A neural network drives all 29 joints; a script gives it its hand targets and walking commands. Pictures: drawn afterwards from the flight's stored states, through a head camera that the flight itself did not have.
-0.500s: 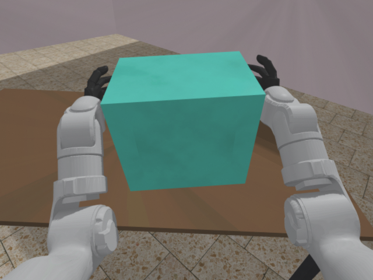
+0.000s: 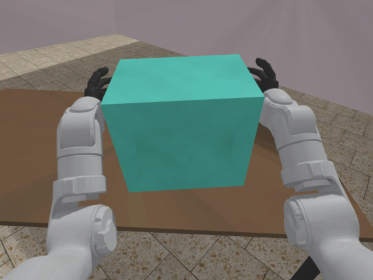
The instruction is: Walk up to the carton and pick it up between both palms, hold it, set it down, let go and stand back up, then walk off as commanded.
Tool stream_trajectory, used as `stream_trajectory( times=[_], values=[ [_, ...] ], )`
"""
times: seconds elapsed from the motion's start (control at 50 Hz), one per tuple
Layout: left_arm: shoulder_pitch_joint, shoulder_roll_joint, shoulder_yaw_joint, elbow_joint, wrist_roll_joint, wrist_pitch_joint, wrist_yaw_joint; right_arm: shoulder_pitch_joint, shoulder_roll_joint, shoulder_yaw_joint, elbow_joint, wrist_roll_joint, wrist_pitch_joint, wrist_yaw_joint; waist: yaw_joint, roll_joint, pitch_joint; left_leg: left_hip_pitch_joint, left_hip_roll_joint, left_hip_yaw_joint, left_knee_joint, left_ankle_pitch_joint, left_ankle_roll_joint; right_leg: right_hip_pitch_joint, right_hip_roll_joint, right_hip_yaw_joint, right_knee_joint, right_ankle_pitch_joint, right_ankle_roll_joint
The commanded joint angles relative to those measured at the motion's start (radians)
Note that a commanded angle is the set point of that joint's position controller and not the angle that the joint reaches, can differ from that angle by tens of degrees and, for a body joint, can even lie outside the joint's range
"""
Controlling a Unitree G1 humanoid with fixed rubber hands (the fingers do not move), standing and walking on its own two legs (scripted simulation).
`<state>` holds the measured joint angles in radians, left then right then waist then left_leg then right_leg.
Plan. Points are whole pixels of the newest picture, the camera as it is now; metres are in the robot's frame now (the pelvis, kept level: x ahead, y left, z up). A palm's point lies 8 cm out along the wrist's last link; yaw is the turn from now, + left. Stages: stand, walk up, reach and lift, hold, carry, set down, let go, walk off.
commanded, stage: hold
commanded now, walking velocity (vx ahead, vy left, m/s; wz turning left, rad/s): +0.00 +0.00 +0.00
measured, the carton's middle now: (183, 124) +0.37 +0.00 +0.21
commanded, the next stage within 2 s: none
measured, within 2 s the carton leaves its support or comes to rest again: neither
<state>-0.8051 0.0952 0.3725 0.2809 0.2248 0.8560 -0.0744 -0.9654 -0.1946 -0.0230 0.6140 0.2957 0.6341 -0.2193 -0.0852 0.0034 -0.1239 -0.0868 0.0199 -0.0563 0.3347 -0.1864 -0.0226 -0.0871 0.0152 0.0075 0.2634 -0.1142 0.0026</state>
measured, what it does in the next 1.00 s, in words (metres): stands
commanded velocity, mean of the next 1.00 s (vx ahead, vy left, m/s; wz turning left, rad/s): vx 0.00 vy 0.00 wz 0.00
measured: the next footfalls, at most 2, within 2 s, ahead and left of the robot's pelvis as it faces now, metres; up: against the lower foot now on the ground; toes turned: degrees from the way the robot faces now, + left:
none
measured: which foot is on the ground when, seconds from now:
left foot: down 0.00-1.00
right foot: down 0.00-1.00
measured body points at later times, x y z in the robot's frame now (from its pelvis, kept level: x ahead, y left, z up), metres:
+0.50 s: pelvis +0.00 +0.00 +0.00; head -0.07 +0.01 +0.44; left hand +0.39 +0.17 +0.26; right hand +0.39 -0.18 +0.28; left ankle +0.00 +0.13 -0.75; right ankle +0.02 -0.12 -0.75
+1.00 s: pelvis +0.00 +0.00 +0.00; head -0.07 +0.01 +0.44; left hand +0.38 +0.17 +0.26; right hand +0.38 -0.17 +0.29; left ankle +0.00 +0.13 -0.75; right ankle +0.02 -0.12 -0.75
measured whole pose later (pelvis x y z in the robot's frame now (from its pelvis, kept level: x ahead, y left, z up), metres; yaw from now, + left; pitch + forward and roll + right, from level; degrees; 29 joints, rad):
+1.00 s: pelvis +0.00 +0.00 +0.00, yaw +0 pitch -3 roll -1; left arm -0.80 0.09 0.37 0.27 0.21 0.85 -0.06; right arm -0.97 -0.20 -0.04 0.60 0.29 0.65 -0.22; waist -0.09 0.00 -0.13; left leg -0.10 0.02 -0.06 0.34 -0.19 -0.02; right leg -0.09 0.02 0.01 0.26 -0.11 0.00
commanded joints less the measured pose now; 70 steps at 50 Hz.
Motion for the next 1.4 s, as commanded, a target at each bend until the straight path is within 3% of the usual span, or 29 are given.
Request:
stream_trajectory(
  times=[0.0,0.06,0.16,0.24,0.28,0.36,0.38,0.4,0.46,0.5,0.54,0.56,0.58,0.6,0.66,0.74,0.78,0.8,0.82,0.9,0.94,1.04,1.06,1.1,1.24,1.26,1.28,1.34,1.38],
  values=[
    [-0.778,-0.499,-0.453,-0.198,-0.217,-0.083,-0.143,-0.728,0.62,0.285,-0.368,0.194,-0.05,0.178,0.012,0.018,-0.402,-0.019,-0.072,0.059,-0.03,0.244,-0.01,0.258,0.06,-0.008,0.014,0.205,0.007],
    [-0.782,-0.476,-0.47,-0.225,-0.234,-0.087,-0.146,-0.66,0.593,0.261,-0.352,0.185,-0.039,0.163,-0.045,0.04,-0.44,0.01,-0.079,0.053,-0.022,0.241,-0.019,0.25,0.059,-0.003,0.015,0.25,0.019],
    [-0.761,-0.489,-0.428,-0.126,-0.192,-0.073,-0.149,-0.736,0.59,0.277,-0.316,0.167,-0.037,0.174,0.009,0.017,-0.325,-0.044,-0.071,0.065,-0.05,0.178,-0.006,0.239,0.058,-0.013,0.007,0.142,0.012],
    [-0.79,-0.504,-0.451,-0.192,-0.201,-0.078,-0.138,-0.71,0.565,0.252,-0.257,0.191,-0.034,0.188,-0.014,0.067,-0.352,-0.012,-0.051,0.045,-0.042,0.239,-0.034,0.216,0.07,-0.003,0.022,0.177,-0.009],
    [-0.73,-0.484,-0.426,-0.127,-0.192,-0.075,-0.139,-0.73,0.595,0.274,-0.314,0.185,-0.04,0.182,0.008,0.0,-0.327,-0.042,-0.064,0.049,-0.035,0.208,-0.005,0.239,0.057,-0.004,0.008,0.187,0.009],
    [-0.743,-0.494,-0.429,-0.136,-0.203,-0.076,-0.136,-0.707,0.588,0.257,-0.282,0.188,-0.034,0.189,0.006,0.036,-0.345,-0.017,-0.066,0.051,-0.033,0.217,-0.022,0.224,0.057,-0.006,0.017,0.214,0.006],
    [-0.788,-0.489,-0.459,-0.18,-0.233,-0.085,-0.145,-0.692,0.58,0.229,-0.285,0.176,-0.037,0.173,-0.049,0.035,-0.408,-0.003,-0.073,0.053,-0.027,0.22,-0.022,0.249,0.051,0.005,0.002,0.243,0.008],
    [-0.756,-0.465,-0.39,-0.118,-0.167,-0.075,-0.14,-0.695,0.585,0.262,-0.214,0.18,-0.022,0.182,0.014,0.028,-0.295,-0.024,-0.071,0.056,-0.046,0.182,-0.009,0.206,0.051,-0.009,0.0,0.174,0.015],
    [-0.811,-0.489,-0.453,-0.159,-0.218,-0.083,-0.153,-0.739,0.589,0.232,-0.296,0.18,-0.041,0.179,-0.033,0.023,-0.368,-0.047,-0.063,0.047,-0.044,0.153,-0.009,0.226,0.051,0.007,0.003,0.163,0.006],
    [-0.811,-0.459,-0.409,-0.216,-0.208,-0.093,-0.136,-0.731,0.644,0.308,-0.331,0.212,-0.044,0.18,0.035,0.014,-0.447,-0.009,-0.071,0.059,-0.027,0.246,0.005,0.27,0.054,0.0,0.021,0.243,0.022],
    [-0.772,-0.507,-0.482,-0.234,-0.243,-0.092,-0.13,-0.68,0.589,0.248,-0.317,0.201,-0.043,0.175,-0.039,0.054,-0.441,0.024,-0.062,0.042,-0.017,0.287,-0.034,0.241,0.066,-0.009,0.027,0.278,0.01],
    [-0.761,-0.472,-0.437,-0.176,-0.208,-0.08,-0.133,-0.694,0.584,0.272,-0.32,0.197,-0.039,0.171,-0.01,0.028,-0.4,0.018,-0.067,0.049,-0.02,0.251,-0.015,0.25,0.059,-0.002,0.012,0.251,0.012],
    [-0.785,-0.477,-0.439,-0.14,-0.211,-0.078,-0.144,-0.704,0.568,0.227,-0.263,0.181,-0.035,0.171,-0.044,0.04,-0.338,-0.023,-0.071,0.052,-0.041,0.183,-0.018,0.227,0.054,-0.003,-0.003,0.184,0.009],
    [-0.787,-0.45,-0.395,-0.123,-0.175,-0.074,-0.149,-0.703,0.583,0.239,-0.237,0.173,-0.022,0.183,0.002,0.021,-0.277,-0.044,-0.067,0.046,-0.054,0.151,-0.005,0.192,0.049,-0.009,-0.003,0.126,0.009],
    [-0.774,-0.467,-0.42,-0.135,-0.174,-0.076,-0.146,-0.727,0.59,0.257,-0.271,0.191,-0.037,0.181,0.011,0.04,-0.302,-0.042,-0.065,0.049,-0.049,0.172,-0.011,0.198,0.058,-0.002,0.003,0.144,0.006],
    [-0.792,-0.478,-0.464,-0.223,-0.218,-0.09,-0.143,-0.687,0.605,0.274,-0.334,0.202,-0.037,0.17,-0.023,0.039,-0.418,-0.014,-0.074,0.046,-0.017,0.259,-0.016,0.262,0.056,0.005,0.024,0.283,0.011],
    [-0.779,-0.487,-0.475,-0.206,-0.236,-0.084,-0.151,-0.702,0.604,0.268,-0.375,0.204,-0.046,0.161,-0.043,0.029,-0.404,-0.005,-0.08,0.05,-0.008,0.252,-0.019,0.251,0.057,0.002,0.015,0.278,0.017],
    [-0.751,-0.508,-0.457,-0.177,-0.198,-0.073,-0.142,-0.742,0.579,0.256,-0.36,0.2,-0.042,0.169,-0.015,0.065,-0.374,0.019,-0.068,0.046,-0.016,0.261,-0.027,0.22,0.061,-0.009,0.007,0.228,0.004],
    [-0.788,-0.477,-0.46,-0.164,-0.225,-0.079,-0.154,-0.717,0.571,0.23,-0.331,0.182,-0.036,0.164,-0.054,0.028,-0.355,-0.016,-0.069,0.043,-0.032,0.19,-0.015,0.218,0.056,-0.002,-0.001,0.174,0.008],
    [-0.803,-0.494,-0.437,-0.189,-0.221,-0.09,-0.138,-0.761,0.619,0.29,-0.361,0.2,-0.04,0.184,0.015,0.024,-0.422,-0.04,-0.067,0.048,-0.04,0.186,0.001,0.243,0.052,0.0,0.014,0.168,0.008],
    [-0.823,-0.513,-0.462,-0.175,-0.238,-0.088,-0.137,-0.736,0.578,0.235,-0.3,0.184,-0.03,0.182,-0.035,0.056,-0.373,-0.023,-0.061,0.041,-0.044,0.166,-0.032,0.21,0.055,-0.001,0.01,0.161,-0.002],
    [-0.781,-0.479,-0.427,-0.146,-0.191,-0.069,-0.146,-0.713,0.572,0.231,-0.246,0.182,-0.021,0.186,-0.015,0.044,-0.329,-0.043,-0.062,0.048,-0.044,0.18,-0.021,0.223,0.052,0.0,0.012,0.166,0.002],
    [-0.842,-0.493,-0.454,-0.181,-0.216,-0.083,-0.146,-0.708,0.58,0.211,-0.248,0.173,-0.023,0.185,-0.046,0.044,-0.363,-0.029,-0.061,0.044,-0.049,0.156,-0.027,0.218,0.052,0.003,0.005,0.155,0.002],
    [-0.785,-0.501,-0.471,-0.23,-0.221,-0.084,-0.132,-0.707,0.593,0.263,-0.324,0.208,-0.039,0.182,-0.017,0.055,-0.429,0.013,-0.064,0.052,-0.022,0.287,-0.028,0.25,0.064,-0.009,0.022,0.251,0.01],
    [-0.767,-0.471,-0.394,-0.094,-0.168,-0.068,-0.152,-0.759,0.598,0.251,-0.272,0.182,-0.033,0.184,0.021,0.0,-0.284,-0.052,-0.069,0.056,-0.053,0.138,-0.006,0.203,0.051,-0.013,-0.009,0.1,0.015],
    [-0.821,-0.466,-0.419,-0.129,-0.204,-0.081,-0.159,-0.75,0.605,0.222,-0.272,0.168,-0.035,0.179,-0.02,-0.001,-0.324,-0.052,-0.072,0.05,-0.053,0.119,-0.001,0.204,0.042,-0.005,-0.001,0.123,0.018],
    [-0.83,-0.483,-0.412,-0.107,-0.196,-0.084,-0.147,-0.787,0.611,0.261,-0.303,0.179,-0.042,0.185,0.021,-0.003,-0.324,-0.059,-0.071,0.05,-0.054,0.12,0.002,0.206,0.049,-0.004,-0.005,0.106,0.01],
    [-0.859,-0.477,-0.448,-0.166,-0.236,-0.105,-0.144,-0.731,0.608,0.239,-0.309,0.178,-0.041,0.176,-0.042,0.022,-0.387,-0.02,-0.076,0.047,-0.034,0.163,-0.006,0.212,0.051,-0.007,0.008,0.183,0.016],
    [-0.829,-0.488,-0.44,-0.156,-0.217,-0.095,-0.138,-0.743,0.603,0.245,-0.28,0.185,-0.045,0.182,-0.012,0.038,-0.393,-0.013,-0.067,0.049,-0.037,0.173,-0.011,0.193,0.057,-0.01,0.007,0.156,0.011]
  ],
)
